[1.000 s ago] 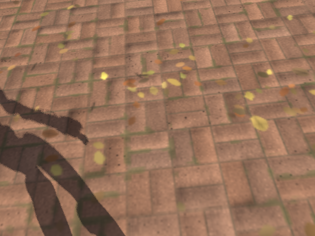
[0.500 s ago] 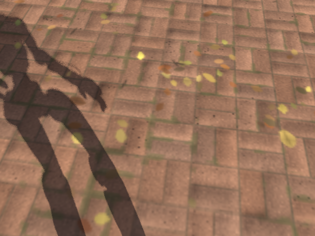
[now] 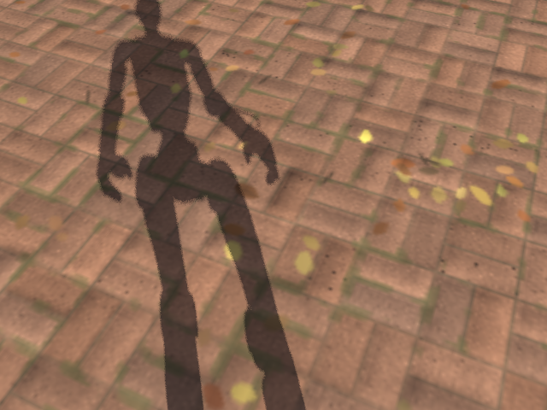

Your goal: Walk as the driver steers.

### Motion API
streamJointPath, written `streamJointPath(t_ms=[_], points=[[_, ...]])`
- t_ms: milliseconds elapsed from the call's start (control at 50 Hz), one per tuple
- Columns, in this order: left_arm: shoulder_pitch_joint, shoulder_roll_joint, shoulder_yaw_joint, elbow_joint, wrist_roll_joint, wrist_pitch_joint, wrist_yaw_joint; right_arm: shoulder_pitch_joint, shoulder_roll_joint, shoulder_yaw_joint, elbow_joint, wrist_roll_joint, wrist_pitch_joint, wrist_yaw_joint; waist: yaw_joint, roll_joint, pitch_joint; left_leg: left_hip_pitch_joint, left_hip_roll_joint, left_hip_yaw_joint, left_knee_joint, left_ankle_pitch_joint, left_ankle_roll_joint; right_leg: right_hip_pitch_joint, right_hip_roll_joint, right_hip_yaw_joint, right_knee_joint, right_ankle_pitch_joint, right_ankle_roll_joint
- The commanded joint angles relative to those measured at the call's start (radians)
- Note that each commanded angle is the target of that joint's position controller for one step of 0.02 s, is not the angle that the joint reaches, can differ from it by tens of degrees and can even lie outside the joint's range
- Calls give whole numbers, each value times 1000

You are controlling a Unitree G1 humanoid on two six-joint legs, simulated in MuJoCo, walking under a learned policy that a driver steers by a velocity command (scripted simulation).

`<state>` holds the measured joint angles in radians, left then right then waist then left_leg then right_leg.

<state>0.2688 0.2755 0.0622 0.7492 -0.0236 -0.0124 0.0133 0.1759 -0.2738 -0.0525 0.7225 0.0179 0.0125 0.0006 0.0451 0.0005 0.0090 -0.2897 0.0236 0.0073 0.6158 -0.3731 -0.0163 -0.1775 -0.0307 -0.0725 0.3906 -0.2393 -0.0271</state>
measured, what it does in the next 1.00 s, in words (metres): walks ahead: left foot, then right foot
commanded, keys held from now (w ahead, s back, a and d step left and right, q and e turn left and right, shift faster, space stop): w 0.32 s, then no key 0.68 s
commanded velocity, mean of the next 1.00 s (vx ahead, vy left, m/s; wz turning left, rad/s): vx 0.22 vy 0.00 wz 0.04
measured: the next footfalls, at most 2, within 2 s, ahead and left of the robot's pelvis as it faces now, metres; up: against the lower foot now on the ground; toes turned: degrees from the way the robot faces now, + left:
left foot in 0.04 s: +0.02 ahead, +0.12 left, +0.00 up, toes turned +1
right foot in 0.48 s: +0.37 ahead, -0.11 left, +0.00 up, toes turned -1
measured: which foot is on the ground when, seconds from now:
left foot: up 0.00-0.02, down 0.04-0.48, up 0.50-0.82, down 0.84-1.00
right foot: down 0.00-0.04, up 0.06-0.46, down 0.48-1.00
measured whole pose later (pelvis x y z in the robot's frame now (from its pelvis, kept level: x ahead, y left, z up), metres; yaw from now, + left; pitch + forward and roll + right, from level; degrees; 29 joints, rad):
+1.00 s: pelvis +0.30 +0.00 -0.01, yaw +1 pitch -1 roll -1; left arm 0.15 0.23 0.01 0.89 0.02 -0.01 0.00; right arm 0.24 -0.23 -0.02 0.80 -0.02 -0.01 -0.03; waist 0.02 -0.01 0.02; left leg -0.25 0.03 -0.01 0.54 -0.27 -0.02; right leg -0.26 0.01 -0.05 0.49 -0.21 -0.02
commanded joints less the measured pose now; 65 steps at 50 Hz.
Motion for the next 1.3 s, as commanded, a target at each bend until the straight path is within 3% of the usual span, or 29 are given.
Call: streamJointPath(t_ms=[20, 40, 60, 80, 100, 120, 180, 240, 300, 360, 400, 440, 460, 480, 500, 520, 540, 560, 580, 620, 680, 740, 800, 840, 860, 900, 980, 1060, 1300], points=[[-36, 163, 38, -45, -16, -16, -11, 86, -102, -30, -8, 3, -37, 8, -77, -106, 2, 224, -46, 67, -243, 120, 67, -128, -187, 203, -113, -189, -157], [-58, 101, 16, -50, -2, -25, -18, 183, -123, -38, 19, 8, -40, 2, -120, -68, -42, 390, 19, -26, -250, 108, 91, -240, -144, 147, 9, -175, -106], [-106, 7, -16, -88, 32, -40, -33, 302, -197, -51, 34, 0, -42, -8, -151, 170, -106, 544, 249, -334, -300, 145, 154, -427, -33, 17, 382, -283, -20], [-136, 75, 8, -138, 9, -55, -27, 288, -287, -73, 23, -12, -56, 2, -145, 238, -23, 455, 399, -614, -405, -86, 320, -649, 32, 35, 566, -386, 5], [-153, 146, 26, -132, -11, -63, -25, 234, -213, -55, 7, -9, -76, 6, -140, 147, 53, 403, 371, -596, -445, -216, 335, -702, -34, 105, 674, -314, 1], [-137, 158, 32, -121, -18, -66, -32, 187, -158, -37, 3, -8, -89, 8, -112, 157, 98, 388, 315, -506, -461, -227, 296, -736, -58, 121, 688, -199, -9], [-131, 131, 29, -96, 10, -74, -42, 140, -126, -23, -8, -15, -95, 8, -83, 119, 97, 340, 223, -308, -491, 100, 231, -684, -90, 108, 637, 12, 11], [-165, 79, 10, -104, 13, -74, -49, 163, -133, -24, 0, -15, -93, -1, -89, 92, 70, 299, 174, -169, -492, 333, 219, -612, -73, 71, 500, 151, 49], [-265, 46, -9, -135, 6, -76, -57, 207, -159, -29, 19, -11, -90, -9, -124, 98, 92, 234, 154, -102, -506, 362, 205, -505, -40, 42, 304, 268, 56], [-325, 52, -12, -160, 7, -82, -73, 242, -176, -33, 45, -6, -85, -12, -129, 95, 122, 239, 177, -89, -475, 459, 193, -436, -8, 36, 184, 299, 31], [-304, 75, -3, -160, 11, -89, -82, 239, -188, -37, 57, -3, -77, -16, -98, 109, 93, 289, 196, -85, -405, 600, 166, -379, 7, 51, 139, 289, 0], [-194, 122, 17, -127, 23, -90, -76, 208, -209, -44, 51, -3, -71, -23, -30, 136, 0, 329, 186, -79, -265, 857, 132, -230, 50, 37, 132, 260, -37], [-68, 152, 33, -88, 28, -89, -66, 187, -201, -41, 45, -4, -66, -25, 41, 117, -83, 307, 143, -51, -108, 940, 101, -61, 69, 15, 89, 331, -66], [37, 200, 43, -65, 37, -86, -52, 216, -165, -27, 34, -19, -68, -26, 75, 58, -194, 170, 87, -33, 101, 764, 56, 194, -30, 92, 129, 613, -106], [87, 275, 47, -61, 67, -76, -44, 388, -48, 8, 31, -39, -74, -16, -2, -226, -380, -168, -58, -26, 535, -23, -16, 583, -345, 451, 202, 925, -293], [116, 208, 33, -59, 49, -67, -49, 440, -96, 3, 85, -9, -79, -11, 32, -254, -558, -208, -123, -195, 723, -329, -32, 604, -413, 673, 93, 850, -370], [30, 174, 23, -67, 32, -58, -50, 327, -183, -24, 66, 21, -73, -9, 35, -154, -408, -259, -58, -196, 756, -286, -28, 456, -354, 527, 43, 705, -319], [-53, 137, 11, -65, 21, -55, -48, 237, -176, -20, 35, 17, -65, -16, 7, -94, -259, -293, -6, -131, 697, -227, -25, 309, -301, 424, 10, 608, -273], [-112, 96, -4, -63, 20, -55, -46, 190, -157, -17, 31, -1, -51, -26, -20, -37, -161, -272, 30, -106, 626, -175, -33, 156, -257, 353, -29, 580, -250], [-179, 89, -6, -51, 45, -58, -47, 228, -119, -15, 41, -14, -16, -37, -81, -82, -110, -98, 58, -87, 496, -89, -41, -73, -199, 264, -105, 492, -225], [-227, 91, -5, -25, 54, -65, -45, 235, -65, 3, 40, -27, 3, -52, -103, -119, -102, 22, 59, -59, 260, -73, -51, -179, -175, 183, -133, 488, -232], [-217, 116, 1, 0, 44, -45, -33, 184, -89, -1, 37, -25, 11, -49, -77, -109, -121, 90, 55, -47, 111, 92, -36, -182, -179, 198, -157, 178, -215], [-237, 87, -15, 14, 35, -23, -28, 151, -86, -5, 36, -41, 14, -42, -92, -89, -54, 191, 28, -18, -41, 180, -4, -275, -135, 202, -157, -228, -138], [-184, 40, -36, 42, 43, -18, -29, 111, -124, -8, 3, -51, 7, -47, -71, -10, 16, 166, 115, -129, -206, 201, 41, -287, -62, 170, -75, -324, -41], [-112, 44, -29, 50, 40, -14, -26, 54, -187, -22, 8, -41, 5, -50, 10, 141, 39, -1, 127, -159, -240, -29, 79, -194, 10, 88, -37, -237, -3], [-140, 68, -24, 63, 42, -5, -13, 21, -86, 2, 9, -51, -17, -39, -7, 161, 55, -127, 88, -139, -304, -187, 52, -44, 16, 67, 37, -83, 15], [-126, 70, -24, 103, 41, -4, -6, 50, -84, 5, 30, -35, -47, -33, -25, 72, 3, -4, 59, -95, -216, 110, 17, -52, -9, 89, 35, 30, -11], [-141, 66, -25, 138, 30, -10, -10, 69, -88, 4, 48, -29, -46, -36, -42, 23, -48, 80, 49, -75, -164, 303, 31, -35, -14, 88, 51, 161, -4], [-147, 86, -19, 241, 23, 19, 11, 47, -78, 2, 121, -25, -29, -33, -33, 1, -34, 107, 29, -47, -179, 394, 36, 24, -20, 89, 57, 250, 1]])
